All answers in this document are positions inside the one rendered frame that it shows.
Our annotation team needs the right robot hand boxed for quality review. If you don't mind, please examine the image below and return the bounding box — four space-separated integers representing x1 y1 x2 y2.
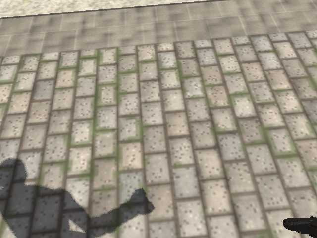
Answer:
282 216 317 238

